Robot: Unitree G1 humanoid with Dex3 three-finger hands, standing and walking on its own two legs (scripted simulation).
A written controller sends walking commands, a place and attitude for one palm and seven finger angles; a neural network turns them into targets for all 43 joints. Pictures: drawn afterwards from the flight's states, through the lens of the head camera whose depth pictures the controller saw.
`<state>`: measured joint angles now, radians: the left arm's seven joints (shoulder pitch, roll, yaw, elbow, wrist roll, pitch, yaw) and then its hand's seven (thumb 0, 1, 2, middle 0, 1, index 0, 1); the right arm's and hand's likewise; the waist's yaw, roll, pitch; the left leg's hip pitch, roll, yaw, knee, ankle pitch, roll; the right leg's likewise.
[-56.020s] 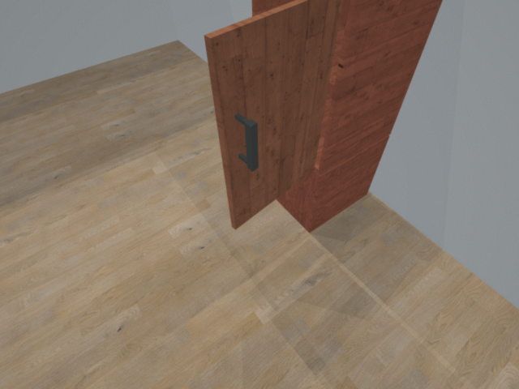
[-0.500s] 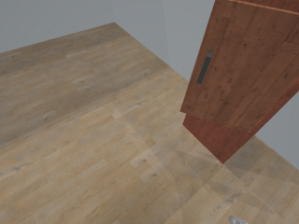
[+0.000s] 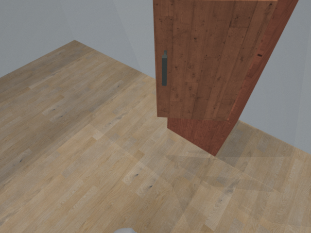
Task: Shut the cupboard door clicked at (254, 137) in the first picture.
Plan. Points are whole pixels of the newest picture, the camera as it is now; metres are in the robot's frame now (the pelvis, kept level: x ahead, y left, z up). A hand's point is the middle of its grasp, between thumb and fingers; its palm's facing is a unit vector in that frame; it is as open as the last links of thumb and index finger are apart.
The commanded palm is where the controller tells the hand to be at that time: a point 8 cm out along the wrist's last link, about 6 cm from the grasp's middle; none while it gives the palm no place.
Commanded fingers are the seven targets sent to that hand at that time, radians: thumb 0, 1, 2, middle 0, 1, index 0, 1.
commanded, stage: take the last steps up to it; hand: left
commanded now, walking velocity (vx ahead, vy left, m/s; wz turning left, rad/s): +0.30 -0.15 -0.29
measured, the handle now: (164, 68) +0.71 -0.01 +0.00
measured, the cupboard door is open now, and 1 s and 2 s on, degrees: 32 32 32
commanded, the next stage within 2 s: come to a stop and stand still in 0.72 s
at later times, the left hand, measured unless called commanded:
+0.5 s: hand (125, 205) +0.23 +0.12 -0.17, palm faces -0.22 -0.96 -0.18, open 7.4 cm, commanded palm none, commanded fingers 0.00 0.90 0.90 -0.20 -0.30 -0.20 -0.30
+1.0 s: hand (156, 198) +0.26 +0.02 -0.19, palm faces -0.04 -0.99 -0.12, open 7.3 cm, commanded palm none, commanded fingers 0.00 0.90 0.90 -0.20 -0.30 -0.20 -0.30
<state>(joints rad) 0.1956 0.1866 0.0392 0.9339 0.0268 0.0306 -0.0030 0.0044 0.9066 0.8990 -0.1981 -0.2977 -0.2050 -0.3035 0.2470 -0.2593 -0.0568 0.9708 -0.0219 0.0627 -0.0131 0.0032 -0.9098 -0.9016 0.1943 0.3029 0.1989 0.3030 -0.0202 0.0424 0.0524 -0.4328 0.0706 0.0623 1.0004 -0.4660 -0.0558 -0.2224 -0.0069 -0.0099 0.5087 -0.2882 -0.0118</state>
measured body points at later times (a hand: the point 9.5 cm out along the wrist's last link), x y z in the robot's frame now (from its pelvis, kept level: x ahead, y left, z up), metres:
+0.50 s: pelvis +0.11 -0.06 +0.00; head +0.15 -0.06 +0.44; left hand +0.24 +0.17 -0.15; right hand -0.02 -0.29 -0.14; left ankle +0.03 +0.13 -0.74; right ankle +0.17 -0.21 -0.72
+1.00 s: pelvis +0.25 -0.14 +0.00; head +0.26 -0.11 +0.45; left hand +0.26 +0.07 -0.17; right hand +0.31 -0.36 -0.14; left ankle +0.27 -0.04 -0.74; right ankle +0.18 -0.21 -0.74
